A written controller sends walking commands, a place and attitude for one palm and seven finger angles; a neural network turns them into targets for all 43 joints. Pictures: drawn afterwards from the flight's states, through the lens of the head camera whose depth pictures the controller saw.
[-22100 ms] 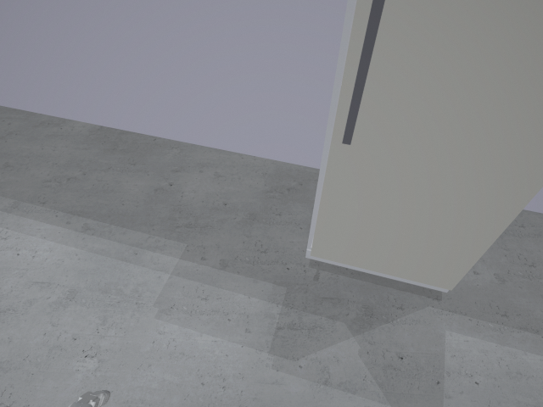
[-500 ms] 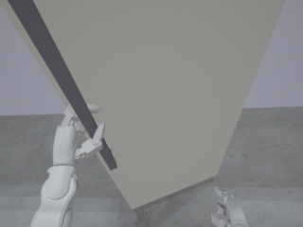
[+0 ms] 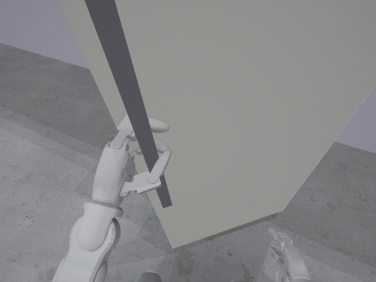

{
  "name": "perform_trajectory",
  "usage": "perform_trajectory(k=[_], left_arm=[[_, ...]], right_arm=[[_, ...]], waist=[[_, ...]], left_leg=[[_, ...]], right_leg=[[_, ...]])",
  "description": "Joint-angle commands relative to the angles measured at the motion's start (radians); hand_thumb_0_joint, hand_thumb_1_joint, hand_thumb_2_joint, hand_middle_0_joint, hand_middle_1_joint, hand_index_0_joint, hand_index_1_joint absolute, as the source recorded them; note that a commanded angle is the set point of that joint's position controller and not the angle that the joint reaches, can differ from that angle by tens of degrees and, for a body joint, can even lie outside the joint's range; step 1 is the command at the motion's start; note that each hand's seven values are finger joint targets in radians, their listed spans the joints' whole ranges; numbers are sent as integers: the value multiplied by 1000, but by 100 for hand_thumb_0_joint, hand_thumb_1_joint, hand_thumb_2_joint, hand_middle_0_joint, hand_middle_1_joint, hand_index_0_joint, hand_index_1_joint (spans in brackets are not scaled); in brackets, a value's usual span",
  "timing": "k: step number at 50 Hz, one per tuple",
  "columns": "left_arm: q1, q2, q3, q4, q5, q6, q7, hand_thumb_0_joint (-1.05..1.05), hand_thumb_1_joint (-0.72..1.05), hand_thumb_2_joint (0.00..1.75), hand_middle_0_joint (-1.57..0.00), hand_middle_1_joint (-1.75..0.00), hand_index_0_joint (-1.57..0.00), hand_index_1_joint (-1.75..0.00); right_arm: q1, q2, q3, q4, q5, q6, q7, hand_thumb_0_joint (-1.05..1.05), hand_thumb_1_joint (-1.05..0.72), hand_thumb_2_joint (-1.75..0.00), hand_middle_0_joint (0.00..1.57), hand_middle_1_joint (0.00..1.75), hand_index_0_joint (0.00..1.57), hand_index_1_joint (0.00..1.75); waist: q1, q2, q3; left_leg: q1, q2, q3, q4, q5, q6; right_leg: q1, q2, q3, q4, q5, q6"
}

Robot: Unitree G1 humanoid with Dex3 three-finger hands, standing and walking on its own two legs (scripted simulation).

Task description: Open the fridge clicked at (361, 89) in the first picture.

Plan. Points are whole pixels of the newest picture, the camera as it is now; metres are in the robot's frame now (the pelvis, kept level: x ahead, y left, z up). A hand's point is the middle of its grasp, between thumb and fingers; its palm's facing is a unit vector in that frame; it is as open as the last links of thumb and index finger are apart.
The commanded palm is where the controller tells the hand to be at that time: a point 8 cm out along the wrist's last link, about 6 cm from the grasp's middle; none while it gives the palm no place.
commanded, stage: walk backward, drawing the door open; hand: left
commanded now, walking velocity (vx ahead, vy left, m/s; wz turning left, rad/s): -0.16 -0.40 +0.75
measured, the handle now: (141, 121) +0.31 +0.08 +0.23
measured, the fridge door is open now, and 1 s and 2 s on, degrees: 44 79 83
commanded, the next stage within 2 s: stop walking and hold the door back in 0.90 s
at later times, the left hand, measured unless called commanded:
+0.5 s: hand (230, 264) +0.13 -0.04 +0.17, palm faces +0.36 -0.92 -0.18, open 6.8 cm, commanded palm +0.09 -0.01 +0.18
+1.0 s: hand out of the picture +0.05 -0.18 +0.17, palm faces +0.78 -0.59 -0.22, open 6.8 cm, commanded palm -0.01 -0.16 +0.15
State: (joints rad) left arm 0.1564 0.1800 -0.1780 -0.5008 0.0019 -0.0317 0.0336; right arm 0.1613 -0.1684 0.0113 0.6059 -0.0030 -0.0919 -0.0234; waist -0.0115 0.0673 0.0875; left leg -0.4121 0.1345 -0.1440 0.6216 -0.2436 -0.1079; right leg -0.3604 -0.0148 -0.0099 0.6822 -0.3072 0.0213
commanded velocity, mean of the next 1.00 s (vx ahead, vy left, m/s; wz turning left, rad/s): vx -0.16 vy -0.37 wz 0.73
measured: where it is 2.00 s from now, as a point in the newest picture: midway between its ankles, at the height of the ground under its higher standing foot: outside the picture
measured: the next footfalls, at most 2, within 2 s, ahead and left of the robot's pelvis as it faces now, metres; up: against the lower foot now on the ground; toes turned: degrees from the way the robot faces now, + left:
left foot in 0.24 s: -0.03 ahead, +0.06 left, +0.00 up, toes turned +22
right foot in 0.42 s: +0.07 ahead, -0.29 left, +0.00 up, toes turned +21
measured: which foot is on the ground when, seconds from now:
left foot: down 0.00-0.00, up 0.02-0.22, down 0.24-0.42, up 0.44-0.66, down 0.68-0.88, up 0.90-1.00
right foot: down 0.00-0.22, up 0.24-0.40, down 0.42-0.66, up 0.68-0.88, down 0.90-1.00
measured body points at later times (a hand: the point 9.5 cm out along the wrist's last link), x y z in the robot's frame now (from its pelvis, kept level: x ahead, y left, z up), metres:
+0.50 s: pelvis -0.07 -0.23 +0.00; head -0.02 -0.23 +0.45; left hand +0.11 +0.00 +0.18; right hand +0.20 -0.34 -0.10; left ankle -0.10 -0.03 -0.66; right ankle +0.03 -0.30 -0.71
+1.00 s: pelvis -0.03 -0.47 +0.01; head +0.00 -0.45 +0.45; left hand +0.00 -0.16 +0.18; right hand +0.26 -0.49 -0.09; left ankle -0.14 -0.34 -0.65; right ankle +0.10 -0.50 -0.71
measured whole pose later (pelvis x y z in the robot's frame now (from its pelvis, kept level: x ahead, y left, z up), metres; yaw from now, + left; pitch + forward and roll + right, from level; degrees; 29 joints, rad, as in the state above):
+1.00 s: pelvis -0.03 -0.47 +0.01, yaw +48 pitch -3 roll +0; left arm 0.19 0.21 0.02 -0.48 -0.01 -0.01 0.08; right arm 0.11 -0.19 -0.04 0.65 0.02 -0.07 -0.05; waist -0.02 0.03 0.13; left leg -0.51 0.09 -0.01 1.14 -0.57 -0.05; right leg -0.35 -0.07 -0.10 0.66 -0.26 -0.01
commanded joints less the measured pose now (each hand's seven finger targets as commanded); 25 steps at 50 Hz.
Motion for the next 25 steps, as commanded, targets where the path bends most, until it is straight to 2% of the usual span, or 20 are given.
perform_trajectory(k=[1, 2, 4, 6, 8, 10, 11, 12, 13, 14, 15, 16, 18, 19, 20, 21, 22, 23, 24, 25], left_arm=[[-268, 85, 121, -404, 17, -104, 38, 0, 90, 90, -45, -140, -45, -140], [-196, 41, 100, -330, 15, -98, 29, 0, 90, 90, -45, -140, -45, -140], [-203, 30, 71, -318, 21, -100, 1, 0, 90, 90, -45, -140, -45, -140], [-218, -14, 26, -321, 16, -115, -4, 0, 90, 90, -45, -140, -45, -140], [-209, -40, 2, -311, 5, -118, -3, 0, 90, 90, -45, -140, -45, -140], [-211, -42, -32, -270, -3, -112, -1, 0, 90, 90, -45, -140, -45, -140], [-240, -41, -33, -290, -2, -124, -5, 0, 90, 90, -45, -140, -45, -140], [-242, -42, -35, -259, 29, -133, -5, 0, 90, 90, -45, -140, -45, -140], [-237, 4, 7, -243, 46, -143, -9, 0, 90, 90, -45, -140, -45, -140], [-241, -18, 6, -288, 36, -142, -14, 0, 90, 90, -45, -140, -45, -140], [-286, 28, 40, -400, 31, -146, -10, 0, 90, 90, -45, -140, -45, -140], [-267, 0, 22, -380, 25, -142, -7, 0, 90, 90, -45, -140, -45, -140], [-175, -23, 47, -284, 7, -118, 12, 0, 90, 90, -45, -140, -45, -140], [-184, -33, 44, -282, 4, -108, 20, 0, 90, 90, -45, -140, -45, -140], [-204, -7, 55, -302, 6, -95, 30, 0, 90, 90, -45, -140, -45, -140], [-224, 31, 74, -333, 11, -89, 39, 0, 90, 90, -45, -140, -45, -140], [-272, 103, 144, -367, 17, -88, 51, 0, 90, 90, -45, -140, -45, -140], [-276, 116, 184, -359, 17, -95, 61, 0, 90, 90, -45, -140, -45, -140], [-230, 79, 145, -347, 16, -92, 39, 0, 90, 90, -45, -140, -45, -140], [-233, 110, 154, -363, 14, -95, 29, 0, 90, 90, -45, -140, -45, -140]], right_arm=[[-175, -57, -50, -146, 28, -83, -15, 0, -90, -90, 20, 30, 20, 30], [-148, -75, -57, -135, 24, -71, -22, 0, -90, -90, 20, 30, 20, 30], [-165, -74, -52, -149, 9, -66, -31, 0, -90, -90, 20, 30, 20, 30], [-167, -63, -39, -175, 5, -68, -31, 0, -90, -90, 20, 30, 20, 30], [-140, -71, -30, -183, -1, -66, -33, 0, -90, -90, 20, 30, 20, 30], [-88, -114, -43, -181, -3, -60, -34, 0, -90, -90, 20, 30, 20, 30], [-91, -151, -56, -210, -18, -61, -31, 0, -90, -90, 20, 30, 20, 30], [-84, -185, -66, -210, -42, -59, -28, 0, -90, -90, 20, 30, 20, 30], [-111, -191, -67, -198, -45, -47, -27, 0, -90, -90, 20, 30, 20, 30], [-151, -190, -70, -199, -28, -45, -11, 0, -90, -90, 20, 30, 20, 30], [-161, -178, -76, -207, -34, -49, -8, 0, -90, -90, 20, 30, 20, 30], [-212, -176, -73, -199, -24, -51, -3, 0, -90, -90, 20, 30, 20, 30], [-202, -162, -71, -179, -5, -50, 5, 0, -90, -90, 20, 30, 20, 30], [-180, -152, -75, -180, 10, -48, 9, 0, -90, -90, 20, 30, 20, 30], [-148, -137, -74, -182, 30, -46, 12, 0, -90, -90, 20, 30, 20, 30], [-150, -86, -75, -188, 40, -44, 9, 0, -90, -90, 20, 30, 20, 30], [-182, -78, -70, -187, 43, -53, 0, 0, -90, -90, 20, 30, 20, 30], [-175, -65, -53, -172, 19, -64, -11, 0, -90, -90, 20, 30, 20, 30], [-156, -79, -64, -151, 18, -46, -12, 0, -90, -90, 20, 30, 20, 30], [-169, -89, -75, -152, 16, -43, -11, 0, -90, -90, 20, 30, 20, 30]], waist=[[41, -372, -341], [37, -300, -345], [15, -236, -247], [8, -251, -222], [-12, -250, -219], [-54, -107, -210], [-54, 83, -213], [-44, 194, -219], [-39, 62, -226], [-20, 13, -254], [-19, 92, -267], [-5, 165, -211], [20, 188, -223], [24, 150, -256], [18, -20, -288], [18, -299, -326], [44, -460, -318], [37, -370, -293], [20, -303, -314], [14, -223, -286]], left_leg=[[-120, -129, 191, 562, -408, 84], [-117, -97, 165, 673, -384, 93], [-153, -65, 217, 695, -346, 69], [-65, -44, 236, 457, -339, 78], [40, -44, 246, 224, -267, 89], [242, -4, 183, -117, -48, 102], [370, 231, -178, -244, 216, 187], [350, 445, -560, -337, 422, 295], [315, 482, -551, -349, 393, 350], [306, 423, -428, -333, 290, 324], [270, 352, -371, -268, 282, 317], [165, 311, -282, -237, 277, 287], [8, 208, -93, -217, 104, 197], [-30, 128, -9, -174, -102, 152], [-19, 1, 117, -49, -282, 108], [-29, -133, 231, 262, -320, 61], [-76, -151, 210, 595, -398, 68], [-109, -116, 181, 691, -397, 83], [-103, -90, 186, 738, -358, 79], [-106, -80, 213, 712, -337, 71]], right_leg=[[195, -346, 171, -339, 275, -204], [190, -341, 89, -308, 241, -203], [176, -300, 7, -254, 370, -209], [178, -286, -76, -212, 443, -199], [128, -251, -119, -172, 353, -173], [-38, -189, -132, 70, 207, -116], [-277, -86, -108, 243, -91, -44], [-315, -33, 17, 439, -213, 13], [-285, -56, 129, 525, -141, 34], [-262, -55, 150, 525, -102, 36], [-236, -55, 146, 486, -119, 36], [-153, -64, 147, 401, -129, 33], [145, -32, 96, 56, -111, 17], [265, -17, 35, -112, -58, 1], [293, -32, -21, -220, -15, -25], [252, -184, 130, -382, -109, -108], [140, -333, 303, -430, -67, -219], [133, -330, 184, -372, 141, -220], [159, -314, 107, -334, 107, -199], [174, -287, 75, -302, 181, -193]])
